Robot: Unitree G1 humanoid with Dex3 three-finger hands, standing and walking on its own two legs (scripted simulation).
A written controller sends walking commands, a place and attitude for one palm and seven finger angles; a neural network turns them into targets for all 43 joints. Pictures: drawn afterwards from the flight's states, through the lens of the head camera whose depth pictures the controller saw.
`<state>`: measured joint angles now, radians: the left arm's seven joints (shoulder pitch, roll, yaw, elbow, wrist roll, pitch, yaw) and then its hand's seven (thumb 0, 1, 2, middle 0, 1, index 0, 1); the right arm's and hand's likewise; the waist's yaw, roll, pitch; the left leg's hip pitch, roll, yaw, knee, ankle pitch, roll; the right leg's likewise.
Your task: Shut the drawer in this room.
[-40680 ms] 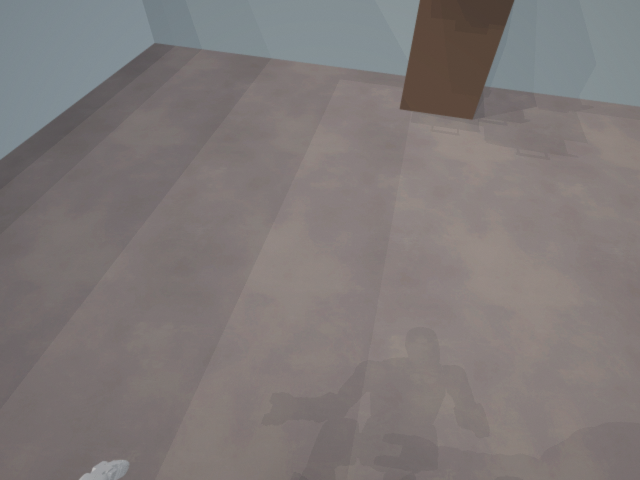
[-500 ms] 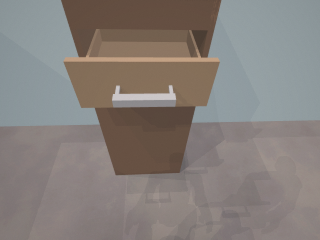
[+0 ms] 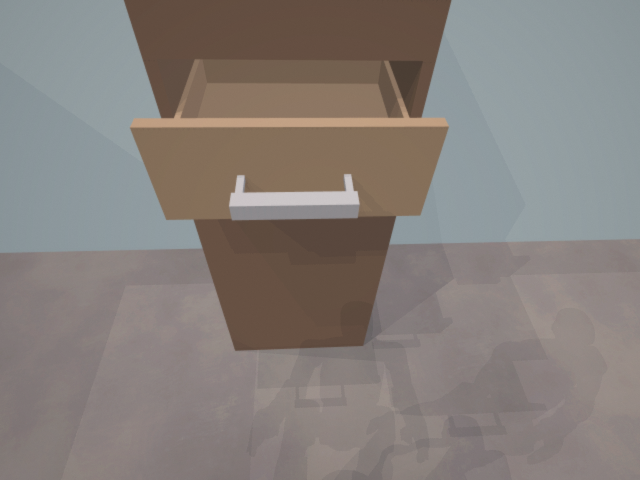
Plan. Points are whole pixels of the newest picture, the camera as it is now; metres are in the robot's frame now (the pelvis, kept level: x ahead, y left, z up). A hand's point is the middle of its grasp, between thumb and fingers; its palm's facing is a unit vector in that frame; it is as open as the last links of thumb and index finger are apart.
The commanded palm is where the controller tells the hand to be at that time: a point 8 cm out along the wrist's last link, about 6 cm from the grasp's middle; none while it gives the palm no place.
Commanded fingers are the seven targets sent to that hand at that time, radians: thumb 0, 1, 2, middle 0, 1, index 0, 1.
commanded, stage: shuffle to correct the standing spot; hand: left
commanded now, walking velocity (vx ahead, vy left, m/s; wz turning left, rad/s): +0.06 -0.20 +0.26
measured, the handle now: (294, 193) +0.44 +0.07 +0.13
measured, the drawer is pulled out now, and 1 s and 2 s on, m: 0.17 0.17 0.17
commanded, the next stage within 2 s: come to a stop and stand still in 0.88 s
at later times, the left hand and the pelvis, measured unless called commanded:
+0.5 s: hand out of the picture -0.04 +0.11 -0.20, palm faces +0.16 -0.97 -0.15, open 7.4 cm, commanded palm none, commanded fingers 0.00 0.90 0.90 -0.20 -0.30 -0.20 -0.30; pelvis +0.03 -0.04 -0.02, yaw +6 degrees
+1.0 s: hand out of the picture +0.09 +0.05 -0.18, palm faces +0.14 -0.96 -0.25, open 7.4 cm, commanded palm none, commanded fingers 0.00 0.90 0.90 -0.20 -0.30 -0.20 -0.30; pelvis +0.05 -0.15 -0.02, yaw +7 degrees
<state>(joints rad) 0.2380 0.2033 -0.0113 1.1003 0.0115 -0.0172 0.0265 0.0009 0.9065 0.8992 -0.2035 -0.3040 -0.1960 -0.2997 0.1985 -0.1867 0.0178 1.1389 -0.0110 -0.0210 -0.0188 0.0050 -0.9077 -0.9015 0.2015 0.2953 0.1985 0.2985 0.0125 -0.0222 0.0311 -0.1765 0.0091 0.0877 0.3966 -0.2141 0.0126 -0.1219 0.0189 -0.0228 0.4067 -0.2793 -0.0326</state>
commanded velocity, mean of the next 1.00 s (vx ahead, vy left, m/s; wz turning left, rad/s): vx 0.02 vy -0.18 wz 0.07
